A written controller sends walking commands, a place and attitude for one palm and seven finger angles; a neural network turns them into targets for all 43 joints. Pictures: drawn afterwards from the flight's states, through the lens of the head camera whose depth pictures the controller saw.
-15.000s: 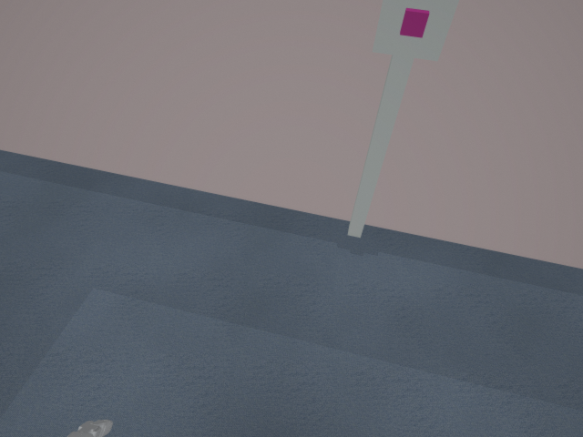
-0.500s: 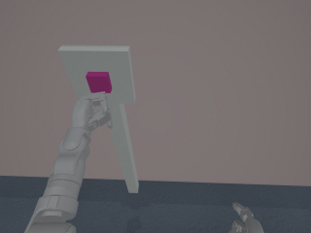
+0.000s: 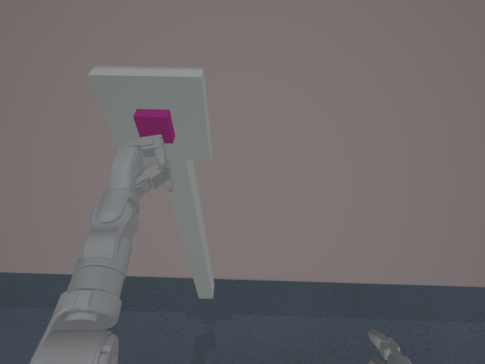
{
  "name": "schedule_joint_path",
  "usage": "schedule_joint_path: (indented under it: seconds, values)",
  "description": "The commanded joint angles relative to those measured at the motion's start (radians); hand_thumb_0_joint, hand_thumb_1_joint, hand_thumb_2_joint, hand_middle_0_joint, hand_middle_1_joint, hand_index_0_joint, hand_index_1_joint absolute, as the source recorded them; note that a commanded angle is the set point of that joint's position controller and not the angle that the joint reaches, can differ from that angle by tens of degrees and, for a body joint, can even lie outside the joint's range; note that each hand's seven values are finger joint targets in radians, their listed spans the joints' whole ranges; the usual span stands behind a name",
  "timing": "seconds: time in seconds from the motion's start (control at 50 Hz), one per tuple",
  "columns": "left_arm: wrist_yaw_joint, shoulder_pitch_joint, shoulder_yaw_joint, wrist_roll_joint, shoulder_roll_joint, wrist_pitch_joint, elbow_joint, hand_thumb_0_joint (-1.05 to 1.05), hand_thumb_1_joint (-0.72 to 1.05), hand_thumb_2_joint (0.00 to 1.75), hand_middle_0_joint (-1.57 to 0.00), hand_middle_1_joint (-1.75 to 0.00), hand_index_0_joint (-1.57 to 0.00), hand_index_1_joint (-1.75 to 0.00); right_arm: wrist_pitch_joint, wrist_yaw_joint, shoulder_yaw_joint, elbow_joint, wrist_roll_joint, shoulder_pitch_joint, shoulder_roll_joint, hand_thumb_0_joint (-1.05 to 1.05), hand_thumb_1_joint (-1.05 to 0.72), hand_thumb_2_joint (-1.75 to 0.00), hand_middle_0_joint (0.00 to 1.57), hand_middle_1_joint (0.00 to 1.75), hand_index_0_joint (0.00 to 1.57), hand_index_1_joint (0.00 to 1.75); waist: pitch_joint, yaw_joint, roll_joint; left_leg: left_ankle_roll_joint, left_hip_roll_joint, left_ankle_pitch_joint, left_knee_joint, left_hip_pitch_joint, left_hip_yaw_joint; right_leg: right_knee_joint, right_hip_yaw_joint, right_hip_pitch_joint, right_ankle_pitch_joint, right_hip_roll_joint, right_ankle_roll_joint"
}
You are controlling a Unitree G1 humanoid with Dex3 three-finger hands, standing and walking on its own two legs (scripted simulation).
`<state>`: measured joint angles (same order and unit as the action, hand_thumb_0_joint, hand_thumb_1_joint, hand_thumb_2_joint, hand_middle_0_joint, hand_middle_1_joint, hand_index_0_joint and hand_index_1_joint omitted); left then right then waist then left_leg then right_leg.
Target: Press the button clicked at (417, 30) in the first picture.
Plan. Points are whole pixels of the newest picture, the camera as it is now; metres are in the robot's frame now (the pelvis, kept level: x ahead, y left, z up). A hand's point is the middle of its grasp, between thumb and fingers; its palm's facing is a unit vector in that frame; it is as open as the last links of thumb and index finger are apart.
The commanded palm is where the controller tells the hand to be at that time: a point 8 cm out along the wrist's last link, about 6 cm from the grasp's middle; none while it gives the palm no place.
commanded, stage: press the button with the knuckle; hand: left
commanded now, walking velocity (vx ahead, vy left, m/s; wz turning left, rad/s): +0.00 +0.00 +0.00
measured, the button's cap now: (155, 125) +0.47 +0.18 +0.16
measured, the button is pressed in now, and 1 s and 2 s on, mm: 0 13 0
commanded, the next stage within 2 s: hold the button down briefly in 0.74 s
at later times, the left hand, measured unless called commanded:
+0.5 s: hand (166, 158) +0.42 +0.15 +0.13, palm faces +0.01 -1.00 +0.00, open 2.9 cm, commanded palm +0.41 +0.21 +0.13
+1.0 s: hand (166, 153) +0.43 +0.15 +0.13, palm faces +0.00 -1.00 -0.01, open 2.9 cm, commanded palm +0.44 +0.20 +0.13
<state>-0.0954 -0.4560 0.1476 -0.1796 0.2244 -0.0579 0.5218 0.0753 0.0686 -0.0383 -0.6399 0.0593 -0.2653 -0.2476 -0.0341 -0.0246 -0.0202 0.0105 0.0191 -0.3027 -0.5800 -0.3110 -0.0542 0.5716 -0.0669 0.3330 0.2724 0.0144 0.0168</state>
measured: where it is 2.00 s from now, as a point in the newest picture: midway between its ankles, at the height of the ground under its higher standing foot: outside the picture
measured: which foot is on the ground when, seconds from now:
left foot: down 0.00-1.00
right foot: down 0.00-1.00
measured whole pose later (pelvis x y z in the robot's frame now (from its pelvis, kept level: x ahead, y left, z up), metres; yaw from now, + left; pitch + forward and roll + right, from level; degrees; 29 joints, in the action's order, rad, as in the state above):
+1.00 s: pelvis -0.04 +0.00 -0.01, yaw +1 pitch +7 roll -1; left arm -0.13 -0.89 0.21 -0.15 0.35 -0.27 1.11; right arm 0.10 0.06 -0.04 -0.70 0.05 -0.37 -0.27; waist -0.03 -0.10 -0.01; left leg 0.02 0.02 -0.29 -0.70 -0.53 -0.04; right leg 0.66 -0.08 0.53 0.25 0.02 0.01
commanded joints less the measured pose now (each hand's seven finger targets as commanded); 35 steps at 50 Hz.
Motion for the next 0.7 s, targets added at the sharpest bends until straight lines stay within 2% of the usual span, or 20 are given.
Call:
schedule_joint_path:
  seconds: [0.0,0.02,0.08,0.14,0.16,0.18,0.24,0.26,0.28,0.3,0.32,0.34,0.38,0.4,0.42,0.46,0.48,0.56,0.62,0.68]
  values:
    - [0.02,-0.508,0.039,0.007,0.152,-0.084,-0.169,0.0,0.9,0.9,-1.3,-1.5,-1.3,-1.5,0.041,0.005,0.047,0.127,-0.005,0.049,-0.122,0.0,-0.9,-0.9,0.2,0.3,0.2,0.3,-0.244,-0.018,0.039,0.017,-0.016,0.167,0.072,0.084,0.051,-0.077,0.037,-0.058,-0.188,-0.018,0.005]
    - [0.024,-0.535,0.047,0.01,0.161,-0.092,-0.164,0.0,0.9,0.9,-1.3,-1.5,-1.3,-1.5,0.041,0.005,0.047,0.124,-0.007,0.045,-0.122,0.0,-0.9,-0.9,0.2,0.3,0.2,0.3,-0.258,-0.015,0.005,0.014,-0.017,0.163,0.071,0.088,0.051,-0.072,0.038,-0.054,-0.183,-0.017,0.008]
    - [0.03,-0.508,0.105,0.015,0.219,-0.111,-0.111,0.0,0.9,0.9,-1.3,-1.5,-1.3,-1.5,0.038,0.003,0.048,0.119,-0.015,0.022,-0.129,0.0,-0.9,-0.9,0.2,0.3,0.2,0.3,-0.302,0.002,0.043,0.016,-0.016,0.193,0.065,0.071,0.049,-0.061,0.04,-0.096,-0.215,-0.02,0.008]
    - [0.015,-0.52,0.084,0.015,0.188,-0.122,-0.085,0.0,0.9,0.9,-1.3,-1.5,-1.3,-1.5,0.037,-0.002,0.048,0.123,-0.011,0.016,-0.122,0.0,-0.9,-0.9,0.2,0.3,0.2,0.3,-0.303,-0.002,-0.002,0.014,-0.018,0.218,0.06,0.068,0.037,-0.054,0.044,-0.099,-0.261,-0.018,0.01]
    - [0.013,-0.513,0.109,0.013,0.214,-0.123,-0.066,0.0,0.9,0.9,-1.3,-1.5,-1.3,-1.5,0.035,-0.003,0.05,0.12,-0.012,0.006,-0.127,0.0,-0.9,-0.9,0.2,0.3,0.2,0.3,-0.308,0.001,0.023,0.014,-0.016,0.223,0.06,0.063,0.041,-0.053,0.042,-0.105,-0.267,-0.019,0.01]
    - [0.009,-0.504,0.118,0.016,0.232,-0.125,-0.058,0.0,0.9,0.9,-1.3,-1.5,-1.3,-1.5,0.03,-0.003,0.053,0.119,-0.013,0.0,-0.132,0.0,-0.9,-0.9,0.2,0.3,0.2,0.3,-0.306,-0.003,0.054,0.017,-0.014,0.231,0.057,0.053,0.04,-0.053,0.043,-0.114,-0.277,-0.022,0.009]
    - [0.0,-0.579,0.093,0.005,0.202,-0.129,-0.068,0.0,0.9,0.9,-1.3,-1.5,-1.3,-1.5,0.028,-0.003,0.054,0.118,-0.009,-0.006,-0.128,0.0,-0.9,-0.9,0.2,0.3,0.2,0.3,-0.3,-0.019,0.018,0.016,-0.016,0.218,0.057,0.063,0.038,-0.058,0.044,-0.089,-0.27,-0.022,0.007]
    - [0.0,-0.58,0.109,0.004,0.22,-0.13,-0.062,0.0,0.9,0.9,-1.3,-1.5,-1.3,-1.5,0.027,-0.001,0.057,0.113,-0.008,-0.01,-0.13,0.0,-0.9,-0.9,0.2,0.3,0.2,0.3,-0.3,-0.019,0.015,0.017,-0.016,0.214,0.054,0.063,0.037,-0.06,0.045,-0.085,-0.265,-0.023,0.007]
    - [0.003,-0.59,0.112,0.007,0.231,-0.135,-0.062,0.0,0.9,0.9,-1.3,-1.5,-1.3,-1.5,0.025,0.0,0.056,0.111,-0.011,-0.015,-0.132,0.0,-0.9,-0.9,0.2,0.3,0.2,0.3,-0.298,-0.024,0.043,0.019,-0.015,0.211,0.052,0.058,0.042,-0.06,0.043,-0.088,-0.257,-0.024,0.006]
    - [0.001,-0.602,0.1,0.006,0.212,-0.136,-0.055,0.0,0.9,0.9,-1.3,-1.5,-1.3,-1.5,0.027,0.0,0.056,0.112,-0.009,-0.011,-0.129,0.0,-0.9,-0.9,0.2,0.3,0.2,0.3,-0.296,-0.024,0.024,0.019,-0.015,0.197,0.056,0.059,0.038,-0.062,0.044,-0.077,-0.244,-0.023,0.005]
    - [0.003,-0.621,0.112,0.005,0.23,-0.142,-0.049,0.0,0.9,0.9,-1.3,-1.5,-1.3,-1.5,0.027,0.0,0.056,0.106,-0.01,-0.018,-0.132,0.0,-0.9,-0.9,0.2,0.3,0.2,0.3,-0.295,-0.026,0.03,0.018,-0.016,0.183,0.058,0.054,0.042,-0.065,0.045,-0.076,-0.231,-0.024,0.005]
    - [0.002,-0.624,0.107,0.008,0.23,-0.145,-0.033,0.0,0.9,0.9,-1.3,-1.5,-1.3,-1.5,0.026,0.002,0.055,0.104,-0.008,-0.014,-0.131,0.0,-0.9,-0.9,0.2,0.3,0.2,0.3,-0.282,-0.027,0.001,0.018,-0.017,0.166,0.057,0.051,0.04,-0.067,0.047,-0.062,-0.21,-0.023,0.007]
    - [0.002,-0.674,0.091,0.011,0.223,-0.155,-0.01,0.0,0.9,0.9,-1.3,-1.5,-1.3,-1.5,0.027,0.001,0.054,0.096,-0.01,-0.023,-0.134,0.0,-0.9,-0.9,0.2,0.3,0.2,0.3,-0.267,-0.042,0.025,0.02,-0.016,0.142,0.056,0.042,0.046,-0.07,0.046,-0.047,-0.182,-0.025,0.007]
    - [0.001,-0.695,0.092,0.012,0.221,-0.16,0.003,0.0,0.9,0.9,-1.3,-1.5,-1.3,-1.5,0.029,0.002,0.056,0.094,-0.01,-0.023,-0.133,0.0,-0.9,-0.9,0.2,0.3,0.2,0.3,-0.279,-0.044,0.009,0.02,-0.016,0.133,0.055,0.049,0.044,-0.069,0.048,-0.036,-0.174,-0.024,0.005]
    - [0.001,-0.703,0.101,0.012,0.234,-0.163,0.037,0.0,0.9,0.9,-1.3,-1.5,-1.3,-1.5,0.029,0.004,0.055,0.087,-0.01,-0.031,-0.137,0.0,-0.9,-0.9,0.2,0.3,0.2,0.3,-0.273,-0.046,0.034,0.021,-0.017,0.118,0.055,0.035,0.048,-0.071,0.049,-0.035,-0.16,-0.024,0.004]
    - [-0.002,-0.753,0.1,0.014,0.239,-0.174,0.073,0.0,0.9,0.9,-1.3,-1.5,-1.3,-1.5,0.031,0.005,0.053,0.083,-0.011,-0.036,-0.139,0.0,-0.9,-0.9,0.2,0.3,0.2,0.3,-0.275,-0.051,0.015,0.019,-0.019,0.095,0.054,0.028,0.051,-0.068,0.05,-0.019,-0.135,-0.023,0.005]
    - [-0.002,-0.764,0.113,0.017,0.26,-0.178,0.113,0.0,0.9,0.9,-1.3,-1.5,-1.3,-1.5,0.029,0.006,0.053,0.076,-0.012,-0.046,-0.143,0.0,-0.9,-0.9,0.2,0.3,0.2,0.3,-0.264,-0.06,0.049,0.022,-0.018,0.077,0.05,0.01,0.05,-0.072,0.051,-0.018,-0.114,-0.024,0.002]
    - [-0.011,-0.852,0.106,0.022,0.263,-0.213,0.182,0.0,0.9,0.9,-1.3,-1.5,-1.3,-1.5,0.036,0.003,0.052,0.065,-0.012,-0.063,-0.144,0.0,-0.9,-0.9,0.2,0.3,0.2,0.3,-0.285,-0.068,0.0,0.019,-0.021,0.063,0.04,0.005,0.055,-0.058,0.055,0.009,-0.104,-0.022,0.005]
    - [-0.014,-0.89,0.121,0.017,0.287,-0.225,0.257,0.0,0.9,0.9,-1.3,-1.5,-1.3,-1.5,0.039,0.002,0.051,0.055,-0.013,-0.081,-0.153,0.0,-0.9,-0.9,0.2,0.3,0.2,0.3,-0.278,-0.086,0.044,0.021,-0.02,0.024,0.033,-0.03,0.055,-0.059,0.059,0.025,-0.072,-0.023,-0.002]
    - [-0.016,-0.938,0.128,0.024,0.313,-0.239,0.303,0.0,0.9,0.9,-1.3,-1.5,-1.3,-1.5,0.041,0.001,0.051,0.051,-0.013,-0.098,-0.162,0.0,-0.9,-0.9,0.2,0.3,0.2,0.3,-0.27,-0.098,0.037,0.022,-0.019,-0.02,0.028,-0.058,0.06,-0.057,0.063,0.051,-0.022,-0.023,-0.003]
